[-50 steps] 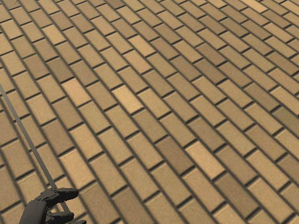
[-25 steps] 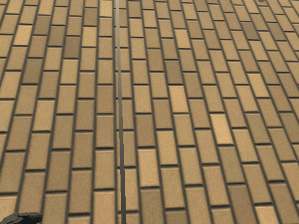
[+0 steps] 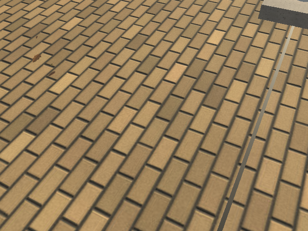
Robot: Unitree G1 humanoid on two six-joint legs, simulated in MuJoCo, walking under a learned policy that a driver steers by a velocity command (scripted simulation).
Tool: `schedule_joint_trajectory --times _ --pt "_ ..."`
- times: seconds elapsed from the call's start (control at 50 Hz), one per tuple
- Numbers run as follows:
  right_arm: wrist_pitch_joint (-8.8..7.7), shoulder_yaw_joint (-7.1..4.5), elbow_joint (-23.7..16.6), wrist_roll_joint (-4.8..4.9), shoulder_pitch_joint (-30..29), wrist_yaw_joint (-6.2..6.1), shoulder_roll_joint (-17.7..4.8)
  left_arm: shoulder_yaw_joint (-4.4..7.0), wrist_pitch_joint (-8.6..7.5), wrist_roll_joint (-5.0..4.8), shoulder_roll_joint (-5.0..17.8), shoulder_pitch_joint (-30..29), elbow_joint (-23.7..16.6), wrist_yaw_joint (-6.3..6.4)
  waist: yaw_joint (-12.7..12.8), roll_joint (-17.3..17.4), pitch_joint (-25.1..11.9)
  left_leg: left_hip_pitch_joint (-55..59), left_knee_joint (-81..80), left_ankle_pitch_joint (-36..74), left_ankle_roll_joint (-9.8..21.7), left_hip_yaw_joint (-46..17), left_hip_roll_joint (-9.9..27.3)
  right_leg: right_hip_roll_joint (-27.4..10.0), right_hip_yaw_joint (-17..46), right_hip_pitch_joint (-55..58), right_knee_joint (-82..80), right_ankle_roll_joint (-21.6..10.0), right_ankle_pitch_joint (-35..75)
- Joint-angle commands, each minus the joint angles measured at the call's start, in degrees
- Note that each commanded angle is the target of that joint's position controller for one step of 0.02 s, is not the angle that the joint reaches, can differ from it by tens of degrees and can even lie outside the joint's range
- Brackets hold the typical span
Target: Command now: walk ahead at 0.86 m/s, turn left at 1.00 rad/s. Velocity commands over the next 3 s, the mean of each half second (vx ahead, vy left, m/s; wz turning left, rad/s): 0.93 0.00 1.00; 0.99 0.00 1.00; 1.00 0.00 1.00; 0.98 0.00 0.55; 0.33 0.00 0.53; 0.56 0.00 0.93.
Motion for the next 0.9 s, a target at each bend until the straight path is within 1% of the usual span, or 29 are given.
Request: schedule_joint_trajectory --times 0.02,0.12,0.16,0.2,0.24,0.26,0.28,0.3,0.32,0.34,0.38,0.4,0.44,0.48,0.52,0.58,0.62,0.64,0.66,0.68,0.7,0.72,0.74,0.76,0.78,0.8,0.84,0.86,0.9 --pt "-1.04 -0.65 -5.82 0.36 -7.18 0.60 -2.33 0.29 -0.86 1.05 5.19 -1.32 -2.51 0.24 -0.27 -8.53 9.44 -13.48 0.66 6.53 -0.85 -0.86 2.60 -13.27 7.00 1.01 -12.64 -5.21 6.24" --pt "-1.85 0.58 -6.48 0.49 -15.38 3.07 0.18 0.00 -0.29 0.86 7.02 2.02 -0.55 0.44 1.58 -5.61 13.61 -8.15 -17.45 11.13 1.83 7.44 1.61 -13.19 -3.44 3.68 -14.74 -3.73 20.26" --pt "-2.41 0.52 -6.44 0.67 -15.96 4.08 0.17 0.47 0.23 0.63 10.54 0.98 -0.57 0.78 -0.62 -7.25 11.93 2.54 -25.46 8.79 4.75 13.22 -2.33 -13.38 -8.18 4.68 -10.97 -2.56 50.29" --pt "-2.22 -1.22 -5.26 1.03 -10.18 4.26 -3.00 1.36 1.30 0.39 14.65 1.78 -0.57 1.56 -6.15 -12.81 5.54 13.61 -26.04 3.24 6.94 16.38 -7.61 -15.90 -9.09 8.94 0.92 -2.99 84.53" --pt "-1.28 -5.95 0.98 1.39 13.72 3.53 -11.87 1.78 1.64 -0.10 15.56 -2.61 -2.79 1.58 -18.99 -13.14 -5.99 46.52 -33.26 2.58 12.15 12.75 -10.68 -16.13 -7.75 -2.79 28.70 -3.55 87.96" --pt "-0.47 -6.79 4.88 1.89 19.97 2.20 -13.50 0.22 0.27 0.16 9.46 -2.00 -3.61 1.45 -18.32 -3.63 -5.41 64.18 -37.40 3.20 13.84 1.72 -6.27 -8.76 -5.69 -21.56 49.33 -1.29 31.51" --pt "-1.63 -6.66 2.26 0.63 14.52 1.92 -17.84 -2.73 -2.62 -0.64 1.25 3.17 -9.59 0.53 -8.06 14.73 -14.21 78.51 -46.83 -16.42 26.86 -36.21 8.15 1.99 4.38 -43.90 71.37 0.31 -10.14" --pt "-2.87 -5.57 1.60 -0.54 17.52 1.87 -12.39 -1.86 -5.59 -1.96 7.97 -5.76 -11.93 0.06 -14.09 4.85 -19.93 76.95 -57.78 -29.40 25.25 -47.97 10.24 -0.06 15.49 -47.78 69.20 -2.14 -2.91" --pt "-4.09 -4.95 3.10 -1.64 17.26 1.94 -10.71 -1.62 -6.40 -3.77 8.48 -12.26 -14.36 0.26 -12.90 0.49 -9.63 68.01 -61.85 -25.74 22.24 -45.63 10.02 -1.29 14.70 -49.48 65.78 -3.05 -0.03" --pt "-5.00 -4.29 3.42 -1.72 13.56 2.20 -9.35 -2.10 -6.49 -3.05 6.88 -12.42 -14.08 0.55 -8.59 -8.02 -3.21 56.34 -62.49 -19.63 20.78 -40.37 8.64 -3.56 14.92 -45.92 60.26 -2.88 2.29" --pt "-5.48 -3.05 2.31 -2.43 5.32 1.68 -6.25 -1.77 -4.52 -1.32 6.10 -6.85 -11.66 -0.03 -1.75 -5.82 2.55 40.17 -62.37 -11.65 19.80 -28.83 2.48 -6.52 15.90 -37.72 53.17 -0.80 4.26" --pt "-5.28 -2.70 2.46 -1.96 3.55 1.33 -5.17 -1.49 -3.44 -0.78 6.55 -6.20 -11.27 -0.34 -0.62 -3.93 4.71 35.47 -63.56 -9.60 19.53 -25.32 0.63 -7.06 15.01 -36.35 49.94 0.38 4.36" --pt "-5.17 -2.18 3.37 -0.73 3.45 0.27 -4.26 -1.68 -2.34 0.60 6.11 -10.17 -12.72 -0.58 -1.03 -3.32 8.39 26.15 -65.23 -3.68 18.72 -18.65 -2.27 -6.92 11.55 -33.22 40.95 2.63 7.27" --pt "-4.87 -2.26 4.68 -0.64 3.82 -1.04 -4.81 -2.55 -2.51 1.44 3.42 -18.36 -15.67 -0.84 -3.50 -2.27 10.99 17.93 -64.36 2.00 16.70 -13.35 -6.15 -4.26 7.92 -28.12 28.68 4.32 18.77" --pt "-4.53 -3.09 6.37 -0.32 6.36 -1.46 -6.76 -3.06 -2.89 0.76 1.06 -24.04 -17.73 -1.32 -6.94 -1.40 9.77 13.91 -64.25 -1.12 13.74 -12.35 -7.30 -1.13 5.94 -19.19 17.06 4.48 28.39" --pt "-4.80 -3.69 8.11 0.61 8.89 -1.68 -7.52 -1.17 -3.24 -2.03 4.97 -26.81 -19.31 -1.16 -8.31 2.18 7.41 23.14 -60.94 -5.14 11.73 -18.24 -4.48 -0.63 10.85 -16.68 8.91 4.69 31.13" --pt "-4.20 -3.88 8.96 0.70 9.52 -1.97 -6.78 -0.02 -3.52 -2.74 7.36 -26.14 -19.44 -1.12 -7.34 3.85 6.33 32.51 -56.01 1.22 10.59 -21.31 -2.21 -1.05 12.05 -17.71 6.88 3.82 25.77" --pt "-3.69 -4.04 9.15 0.20 9.22 -1.96 -7.00 1.10 -3.65 -2.92 8.99 -21.38 -18.57 -0.96 -4.57 5.00 3.18 35.92 -50.71 10.90 9.58 -21.65 -1.77 -0.36 11.24 -13.52 7.93 2.86 21.13" --pt "-3.18 -3.81 8.82 -1.21 7.75 -1.45 -7.09 2.59 -3.42 -3.40 10.86 -10.70 -16.67 -0.48 1.75 5.49 -3.50 36.41 -39.08 21.02 7.38 -19.52 -3.49 -0.49 9.47 -3.11 9.96 1.51 17.55" --pt "-3.09 -2.40 7.02 -2.99 4.98 -0.78 -4.26 2.93 -2.56 -3.16 11.86 4.43 -14.60 0.33 9.08 5.21 -14.35 26.53 -20.89 19.82 5.11 -17.53 -4.77 -6.43 13.66 17.42 17.66 -0.26 9.70" --pt "-3.60 0.29 4.94 -0.01 18.60 -0.35 5.99 3.35 -2.44 0.10 16.83 7.69 -12.38 -0.55 -0.01 -25.95 -26.81 7.43 3.60 -20.01 2.47 -12.49 -12.57 -23.28 48.44 37.36 4.69 -10.42 -16.99" --pt "-3.47 0.80 5.04 2.97 16.50 -0.80 0.99 2.74 -2.38 0.19 12.95 5.30 -13.23 -1.58 0.91 -30.90 -24.15 -0.84 11.14 -16.00 2.51 -9.34 -6.87 -25.69 63.20 34.39 -5.44 -10.37 -36.10" --pt "-3.09 -0.40 4.73 2.31 8.37 -1.02 -4.27 1.88 -1.81 -0.38 8.14 0.96 -14.23 -0.91 3.16 -21.83 -13.40 -3.62 12.20 -10.69 2.20 -5.69 -4.50 -23.25 52.99 25.68 -6.57 -8.37 -30.69" --pt "-2.93 -0.83 4.11 0.75 3.27 -0.98 -5.87 1.48 -1.00 0.11 7.08 -0.99 -13.19 -0.49 3.00 -11.09 -6.97 -2.14 10.27 -8.42 2.20 -3.84 -2.32 -20.76 42.61 17.42 -5.84 -7.20 -18.14" --pt "-3.06 -0.90 2.77 -0.74 -0.60 -0.68 -5.36 1.42 -0.59 0.78 6.87 -1.70 -11.82 -0.32 2.11 -6.52 -2.26 -0.20 7.24 -7.49 2.60 -3.20 -0.34 -18.89 34.95 9.84 -5.44 -7.04 -7.73" --pt "-2.66 -1.04 2.29 -0.42 -0.84 -0.18 -4.32 1.05 -0.84 1.31 5.76 -3.08 -10.71 -0.02 -0.01 -7.19 0.44 2.84 4.64 -6.41 3.00 -3.97 1.98 -17.55 29.20 4.01 -6.15 -7.09 -1.30" --pt "-1.15 -0.83 1.76 0.95 -0.35 0.01 -1.82 0.25 -1.32 0.07 2.81 -4.47 -8.52 -0.27 -2.26 -9.58 2.99 3.42 2.38 -7.22 3.78 -3.40 3.98 -16.36 21.52 0.28 -8.41 -6.87 3.23" --pt "-0.47 -0.43 1.30 1.06 -1.07 0.13 -0.52 0.17 -1.47 -0.84 2.19 -4.83 -7.47 -0.44 -2.85 -9.12 4.95 1.77 1.06 -7.49 3.82 -3.17 5.26 -16.71 18.60 -1.08 -9.54 -7.02 5.23" --pt "-0.11 0.00 0.37 0.42 -2.76 0.51 0.46 0.51 -1.56 -0.96 3.39 -5.57 -6.38 -0.40 -3.92 -6.98 7.60 -1.54 -0.74 -3.45 3.34 -2.55 5.88 -17.12 12.74 -2.43 -11.54 -7.18 10.19"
